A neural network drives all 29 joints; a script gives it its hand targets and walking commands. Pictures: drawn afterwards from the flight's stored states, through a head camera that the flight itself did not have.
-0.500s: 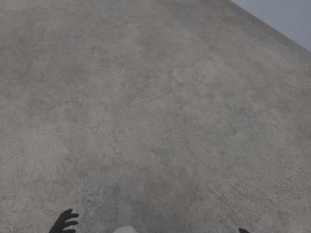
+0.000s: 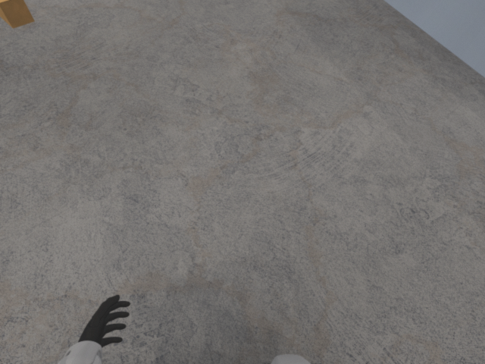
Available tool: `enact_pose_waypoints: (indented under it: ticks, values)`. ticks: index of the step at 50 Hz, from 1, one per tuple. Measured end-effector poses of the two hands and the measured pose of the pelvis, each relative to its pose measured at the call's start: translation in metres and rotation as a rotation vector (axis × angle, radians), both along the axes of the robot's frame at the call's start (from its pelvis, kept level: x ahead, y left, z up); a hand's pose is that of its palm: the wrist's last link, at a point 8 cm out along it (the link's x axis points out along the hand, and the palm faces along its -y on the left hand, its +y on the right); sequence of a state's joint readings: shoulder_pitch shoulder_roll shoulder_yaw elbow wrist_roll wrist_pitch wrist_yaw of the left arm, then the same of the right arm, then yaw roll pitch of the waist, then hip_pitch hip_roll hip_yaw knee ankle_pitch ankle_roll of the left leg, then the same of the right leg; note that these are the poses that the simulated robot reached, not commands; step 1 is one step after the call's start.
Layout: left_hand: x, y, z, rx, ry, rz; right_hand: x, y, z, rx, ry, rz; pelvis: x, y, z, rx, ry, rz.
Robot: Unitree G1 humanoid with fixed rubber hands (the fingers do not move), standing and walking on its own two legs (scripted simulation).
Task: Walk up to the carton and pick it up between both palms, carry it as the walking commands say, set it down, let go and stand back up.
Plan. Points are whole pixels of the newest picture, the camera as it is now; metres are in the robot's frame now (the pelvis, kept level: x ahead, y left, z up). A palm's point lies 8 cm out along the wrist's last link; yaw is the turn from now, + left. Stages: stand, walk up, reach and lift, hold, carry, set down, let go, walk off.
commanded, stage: walk up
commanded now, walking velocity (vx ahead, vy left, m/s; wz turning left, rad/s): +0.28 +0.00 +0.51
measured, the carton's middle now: (9, 6) +2.60 +1.42 -0.68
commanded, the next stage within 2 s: none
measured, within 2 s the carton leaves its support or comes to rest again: neither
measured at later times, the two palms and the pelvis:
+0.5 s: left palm (76, 299) +0.27 +0.28 -0.13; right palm (338, 279) +0.25 -0.23 -0.12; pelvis +0.18 +0.02 +0.00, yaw +10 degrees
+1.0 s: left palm (62, 244) +0.39 +0.33 -0.13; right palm (279, 182) +0.50 -0.15 -0.12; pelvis +0.38 +0.08 +0.00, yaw +16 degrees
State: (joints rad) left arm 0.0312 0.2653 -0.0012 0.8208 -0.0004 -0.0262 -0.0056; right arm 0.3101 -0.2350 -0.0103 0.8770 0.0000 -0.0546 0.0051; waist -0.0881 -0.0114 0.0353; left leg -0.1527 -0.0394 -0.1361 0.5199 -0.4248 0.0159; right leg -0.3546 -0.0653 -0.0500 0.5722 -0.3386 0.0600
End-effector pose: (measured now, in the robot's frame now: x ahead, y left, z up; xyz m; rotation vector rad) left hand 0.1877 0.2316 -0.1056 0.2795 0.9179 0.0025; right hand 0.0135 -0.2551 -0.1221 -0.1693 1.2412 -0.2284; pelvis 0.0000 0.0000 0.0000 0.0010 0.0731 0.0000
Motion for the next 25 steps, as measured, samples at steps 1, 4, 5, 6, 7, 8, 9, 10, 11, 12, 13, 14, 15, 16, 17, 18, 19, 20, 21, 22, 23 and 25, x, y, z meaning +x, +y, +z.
enact_pose_waypoints:
  ticks: [1,4,5,6,7,8,9,10,11,12,13,14,15,16,17,18,19,20,21,22,23,25]
  values:
    - [0.005,-0.001,0.001,0.006,-0.007,0.008,0.007,-0.002,-0.005,0.006,0.004,0.008,0.006,-0.003,-0.002,-0.002,-0.006,0.012]
    - [0.002,0.009,0.005,0.025,0.001,0.076,0.042,0.001,-0.013,0.024,0.001,0.066,0.026,-0.004,-0.003,-0.018,-0.020,0.065]
    - [-0.003,0.016,0.007,0.033,0.009,0.107,0.056,0.003,-0.014,0.030,0.000,0.093,0.032,-0.004,-0.003,-0.023,-0.025,0.082]
    - [-0.010,0.023,0.008,0.041,0.021,0.140,0.069,0.006,-0.015,0.036,0.000,0.122,0.039,-0.003,-0.002,-0.028,-0.029,0.096]
    - [-0.017,0.029,0.008,0.046,0.035,0.173,0.084,0.009,-0.015,0.044,0.001,0.152,0.046,-0.001,-0.001,-0.032,-0.032,0.108]
    - [-0.025,0.035,0.008,0.048,0.052,0.206,0.098,0.013,-0.015,0.051,0.001,0.182,0.052,0.001,-0.001,-0.035,-0.034,0.120]
    - [-0.034,0.040,0.006,0.047,0.073,0.236,0.113,0.018,-0.015,0.057,-0.001,0.210,0.059,0.003,0.000,-0.037,-0.034,0.127]
    - [-0.042,0.044,0.003,0.044,0.098,0.264,0.128,0.023,-0.015,0.061,-0.005,0.235,0.066,0.006,0.000,-0.039,-0.033,0.133]
    - [-0.050,0.047,-0.001,0.038,0.124,0.290,0.143,0.028,-0.014,0.062,-0.010,0.257,0.073,0.009,-0.001,-0.041,-0.032,0.142]
    - [-0.057,0.051,-0.006,0.031,0.152,0.313,0.157,0.033,-0.014,0.060,-0.013,0.277,0.080,0.013,-0.002,-0.045,-0.027,0.152]
    - [-0.062,0.054,-0.012,0.022,0.180,0.334,0.170,0.038,-0.015,0.054,-0.016,0.295,0.087,0.017,-0.005,-0.049,-0.021,0.162]
    - [-0.066,0.056,-0.019,0.011,0.206,0.349,0.182,0.042,-0.015,0.046,-0.022,0.308,0.095,0.021,-0.008,-0.049,-0.019,0.168]
    - [-0.066,0.056,-0.025,-0.002,0.231,0.359,0.192,0.046,-0.013,0.039,-0.029,0.312,0.102,0.024,-0.008,-0.041,-0.018,0.173]
    - [-0.063,0.055,-0.028,-0.015,0.245,0.362,0.201,0.048,-0.009,0.032,-0.037,0.312,0.110,0.026,-0.008,-0.037,-0.019,0.178]
    - [-0.054,0.054,-0.029,-0.025,0.246,0.357,0.208,0.048,-0.005,0.021,-0.044,0.306,0.118,0.027,-0.006,-0.035,-0.021,0.179]
    - [-0.043,0.053,-0.030,-0.033,0.239,0.346,0.215,0.046,-0.001,0.009,-0.052,0.295,0.126,0.027,-0.004,-0.032,-0.023,0.180]
    - [-0.029,0.052,-0.029,-0.040,0.227,0.331,0.220,0.044,0.003,-0.004,-0.059,0.282,0.134,0.027,-0.002,-0.028,-0.026,0.180]
    - [-0.013,0.051,-0.028,-0.045,0.212,0.315,0.225,0.041,0.007,-0.015,-0.062,0.268,0.141,0.027,-0.001,-0.024,-0.027,0.181]
    - [0.004,0.050,-0.027,-0.047,0.195,0.299,0.228,0.038,0.009,-0.024,-0.063,0.254,0.149,0.027,0.000,-0.020,-0.029,0.181]
    - [0.022,0.050,-0.025,-0.046,0.178,0.284,0.231,0.036,0.009,-0.031,-0.059,0.239,0.157,0.027,0.001,-0.016,-0.029,0.181]
    - [0.041,0.049,-0.023,-0.042,0.160,0.268,0.234,0.034,0.009,-0.034,-0.054,0.224,0.165,0.026,0.001,-0.012,-0.029,0.182]
    - [0.079,0.048,-0.019,-0.031,0.119,0.240,0.239,0.030,0.004,-0.028,-0.037,0.202,0.180,0.024,-0.001,-0.004,-0.023,0.182]
